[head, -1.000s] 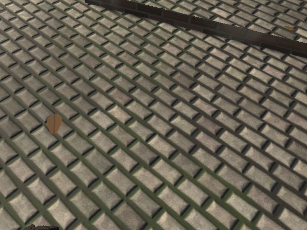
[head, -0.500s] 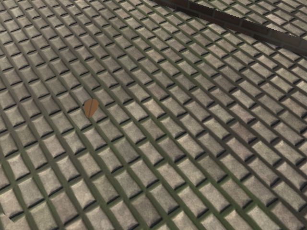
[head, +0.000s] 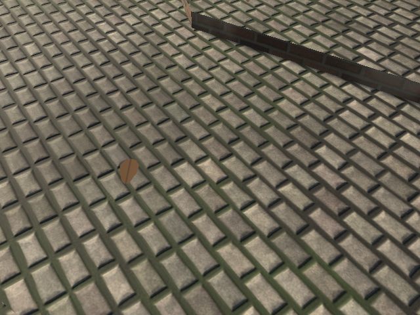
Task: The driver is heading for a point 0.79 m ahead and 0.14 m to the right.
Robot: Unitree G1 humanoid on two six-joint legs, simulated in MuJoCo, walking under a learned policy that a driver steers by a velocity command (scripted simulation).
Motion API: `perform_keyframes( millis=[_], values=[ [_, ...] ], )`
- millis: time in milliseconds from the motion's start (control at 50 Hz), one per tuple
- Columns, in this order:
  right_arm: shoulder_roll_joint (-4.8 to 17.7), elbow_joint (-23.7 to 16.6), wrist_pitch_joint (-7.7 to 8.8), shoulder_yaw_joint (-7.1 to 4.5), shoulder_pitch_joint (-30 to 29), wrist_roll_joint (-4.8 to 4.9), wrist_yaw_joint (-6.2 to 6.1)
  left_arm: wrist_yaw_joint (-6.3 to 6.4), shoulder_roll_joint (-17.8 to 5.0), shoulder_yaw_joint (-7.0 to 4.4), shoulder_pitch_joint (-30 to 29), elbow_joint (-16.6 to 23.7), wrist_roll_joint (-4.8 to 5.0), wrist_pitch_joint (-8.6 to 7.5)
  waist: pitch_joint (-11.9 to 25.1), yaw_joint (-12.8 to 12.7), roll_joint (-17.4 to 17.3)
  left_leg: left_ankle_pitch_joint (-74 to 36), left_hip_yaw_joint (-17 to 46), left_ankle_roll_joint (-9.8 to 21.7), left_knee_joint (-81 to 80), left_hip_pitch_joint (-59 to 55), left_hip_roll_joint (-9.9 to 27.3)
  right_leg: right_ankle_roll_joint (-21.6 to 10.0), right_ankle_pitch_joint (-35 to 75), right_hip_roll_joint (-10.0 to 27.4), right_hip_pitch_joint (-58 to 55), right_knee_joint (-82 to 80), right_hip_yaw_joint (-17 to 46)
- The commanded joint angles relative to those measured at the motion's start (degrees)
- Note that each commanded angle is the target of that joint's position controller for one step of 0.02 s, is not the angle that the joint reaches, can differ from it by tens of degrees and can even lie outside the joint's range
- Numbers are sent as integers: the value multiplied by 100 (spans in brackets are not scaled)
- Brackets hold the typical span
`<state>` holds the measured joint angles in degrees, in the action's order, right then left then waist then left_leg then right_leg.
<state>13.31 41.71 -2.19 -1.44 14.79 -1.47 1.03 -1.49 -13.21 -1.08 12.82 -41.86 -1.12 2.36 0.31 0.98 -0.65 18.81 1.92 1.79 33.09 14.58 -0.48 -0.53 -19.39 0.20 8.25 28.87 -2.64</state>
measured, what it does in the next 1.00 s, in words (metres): goes down: right foot 0.12 m lower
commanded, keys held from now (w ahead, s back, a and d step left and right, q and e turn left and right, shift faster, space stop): w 1.00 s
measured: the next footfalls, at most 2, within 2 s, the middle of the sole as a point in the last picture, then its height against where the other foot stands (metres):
right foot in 0.56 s outside the picture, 0.12 m lower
left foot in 1.02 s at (210, 312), level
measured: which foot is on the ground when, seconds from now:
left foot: down 0.00-0.56, up 0.58-1.00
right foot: down 0.00-0.10, up 0.12-0.54, down 0.56-1.00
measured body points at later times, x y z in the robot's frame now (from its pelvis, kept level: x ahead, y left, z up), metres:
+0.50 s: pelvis +0.16 -0.05 -0.06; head +0.17 -0.07 +0.39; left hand +0.39 +0.14 -0.14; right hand +0.07 -0.27 -0.20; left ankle +0.01 +0.11 -0.73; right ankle +0.27 -0.19 -0.79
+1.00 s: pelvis +0.43 -0.09 -0.13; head +0.46 -0.08 +0.32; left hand +0.36 +0.18 -0.27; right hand +0.70 -0.29 -0.19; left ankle +0.58 +0.02 -0.85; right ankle +0.27 -0.20 -0.85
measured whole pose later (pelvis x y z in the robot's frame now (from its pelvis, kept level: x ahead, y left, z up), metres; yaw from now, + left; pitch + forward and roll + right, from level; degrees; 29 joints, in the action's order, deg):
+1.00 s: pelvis +0.43 -0.09 -0.13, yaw +0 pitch +3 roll -2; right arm 12.8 40.2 5.4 -1.9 -1.8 0.9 1.5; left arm 0.8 -14.2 -3.0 26.0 -57.0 1.3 -3.1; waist 1.0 -5.7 -1.1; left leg 1.0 -0.3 4.0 27.5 30.4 1.1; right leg -1.2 -23.4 -2.6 -2.7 17.6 0.3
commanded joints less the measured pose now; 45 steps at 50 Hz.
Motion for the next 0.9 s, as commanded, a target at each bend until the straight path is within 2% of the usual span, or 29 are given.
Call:
perform_keyframes(
  millis=[20, 80, 120, 140, 200, 220, 240, 300, 320, 340, 380, 420, 440, 460, 520, 540, 560, 580, 600, 620, 640, 660, 680, 700, 720, 760, 780, 840, 900],
  values=[
    [573, -290, 146, -184, -23, -42, 9, 34, -924, -305, -169, 347, -4, -78, -802, 58, 687, 708, -296, 277, -182, 349, -117, -608, -2134, 779, 711, -1480, 1199],
    [767, -125, 268, -256, 225, -8, 10, -11, -685, -272, -271, 404, 12, -164, -842, 137, -14, 1357, 406, 510, -978, 86, 169, -433, -1424, 206, 780, -644, 534],
    [1192, -8, 317, -405, 569, 11, -29, -22, -484, -239, -257, 414, -87, -224, -763, 250, -1097, 1699, 1802, 943, -1832, -434, 912, -218, -559, -470, 1291, 827, -363],
    [1230, 26, 335, -437, 705, 16, -45, -19, -635, -279, -293, 424, -124, -237, -782, 375, -1155, 1358, 2347, 1235, -2010, -657, 1302, -269, -724, -329, 1705, 1293, -166],
    [1137, 196, 485, -418, 759, 6, -67, -19, -688, -324, -406, 491, -65, -353, -524, 353, -659, -113, 2444, 1509, -1964, -1264, 1663, -365, -743, 104, 2381, 2074, 289],
    [-42, 84, 777, -14, 1300, -292, -196, 81, -69, -141, -280, 425, -532, -778, -124, 576, -571, 845, 2830, 1611, -1977, -1460, 2002, -463, -992, 255, 2396, 2880, 803],
    [-150, 185, 887, 57, 1290, -321, -286, 155, 9, -114, -395, 430, -524, -901, -461, 542, -499, 1022, 2657, 1591, -1933, -1552, 1958, -507, -900, 329, 3035, 3117, 935],
    [269, 146, 875, 23, 1190, -182, -324, 70, -133, -140, -582, 415, -513, -906, -396, 548, -174, 716, 1473, 1299, -1731, -1278, 1237, -288, 436, 294, 2875, 2343, 516],
    [165, 328, 871, 97, 1367, -235, -350, 85, -79, -118, -851, 485, -462, -883, -470, 620, -207, 461, 1553, 1187, -1465, -1568, 1337, -101, 1355, 624, 3372, 2038, 1006],
    [202, 374, 876, 111, 1658, -147, -361, 61, -74, -98, -851, 447, -410, -854, -331, 769, -49, 556, 1331, 1158, -1225, -1653, 1195, 55, 1924, 603, 3449, 1324, 800],
    [434, 444, 811, 99, 1564, -169, -239, -37, 174, 59, -759, 341, -309, -775, -474, 699, -72, 701, 788, 980, -741, -94, 739, 180, 3009, 493, 2100, 69, 429],
    [562, 589, 787, 143, 1521, -351, 11, -113, -25, 78, -830, 396, -308, -678, -682, 550, -200, 1335, 1009, 1047, -638, 1292, 910, 126, 3249, 522, 1100, 426, 348],
    [1073, 559, 725, -193, 1112, 563, -315, -111, -643, -232, -1076, 610, 657, -675, -984, 364, -436, 575, 1408, 1074, -279, 1312, 956, 117, 2963, 362, 1181, 95, 885],
    [1089, 648, 680, -170, 1127, 600, -444, -106, -637, -208, -1053, 565, 721, -663, -799, 334, -263, 354, 1321, 1002, 92, 821, 1033, 87, 2908, 442, 1446, -165, 942],
    [850, 928, 499, -244, 1509, 350, -543, -147, -430, -260, -562, 187, 468, -660, -358, 232, 279, 138, 1124, 719, 1467, 490, 897, -62, 2799, 393, 668, -640, 526],
    [591, 1005, 493, -208, 1567, 263, -479, -112, -532, -364, 406, -206, 398, -660, 190, -198, 460, -198, 731, 551, 2686, 798, 561, -165, 2743, 218, -535, -428, 166],
    [334, 1092, 561, -161, 1606, 249, -375, -89, -721, -465, 1863, -664, 290, -628, 831, -876, 812, 897, 306, 189, 4789, 2273, 165, -381, 3084, 637, -2482, 311, 465],
    [-177, 1149, 719, -43, 2313, 289, -280, -83, -1037, -439, 2003, -744, 220, -585, 1158, -545, 2179, 2766, 332, -54, 7578, 3871, -176, -794, 3794, 1485, -3097, 1193, 1854],
    [4, 789, 972, -33, 2633, 619, -268, -157, -1674, -637, 2468, -1002, 386, -511, 2056, -598, 2870, 2221, 543, -105, 8411, 4599, -250, -1849, 1664, 2504, -3518, -397, 4313],
    [97, 447, 1034, -47, 1614, 845, -344, -94, -1502, -600, 2071, -1115, 380, -484, 1217, -522, 1850, 1412, 95, -155, 8338, 5686, 129, -2025, -814, 2656, -3052, -1461, 5005],
    [374, 242, 982, -97, 516, 664, -446, -6, -831, -390, 1291, -922, 293, -496, 378, -557, 510, 834, -93, -121, 7954, 5612, 400, -1717, -738, 2343, -2005, -1613, 4274],
    [333, 202, 908, -102, 375, 448, -496, 14, -658, -277, 591, -780, 121, -607, 195, -275, 189, 273, 122, -119, 7556, 4964, 604, -1707, 277, 2356, -926, -1419, 3896],
    [303, 256, 801, -111, 492, 267, -489, -28, -480, -207, 122, -729, 101, -702, -57, 55, 18, -35, 357, -91, 6591, 4403, 856, -1594, 675, 2093, -47, -1345, 3368],
    [161, 240, 731, -126, 435, 222, -422, -35, -143, -107, -13, -864, 112, -738, -313, 219, 388, -221, 520, -10, 6153, 4210, 974, -1344, 891, 1802, 533, -1296, 2772],
    [281, 164, 712, -176, 405, 262, -392, -23, -141, -60, -111, -881, 68, -787, -501, 360, 504, -759, 496, -19, 4868, 3812, 1007, -1096, 915, 1353, 1020, -1536, 2070],
    [321, 96, 747, -200, 54, 57, -372, 113, -474, -145, 256, -967, 28, -816, -546, 159, 480, -1898, 22, -148, 2877, 2733, 738, -1059, 1913, 788, 1597, -1828, 1168],
    [149, 33, 768, -146, -170, 37, -324, 179, -654, -179, 324, -991, 60, -804, -399, 113, 624, -2349, -36, -165, 2009, 2244, 642, -1068, 2146, 778, 1621, -1877, 1048],
    [97, -212, 749, -84, -1019, 235, -164, 292, -910, -277, 769, -1110, 281, -799, -400, -175, 406, -2596, -19, -199, 546, 1935, 470, -1151, 1961, 1102, 807, -2200, 1173],
    [190, -411, 766, -105, -1725, 247, -28, 289, -855, -310, 1267, -1299, 337, -716, -654, -460, 153, -2583, -5, -38, -246, 2287, 394, -1048, 1974, 1318, -278, -2036, 1202]
  ],
)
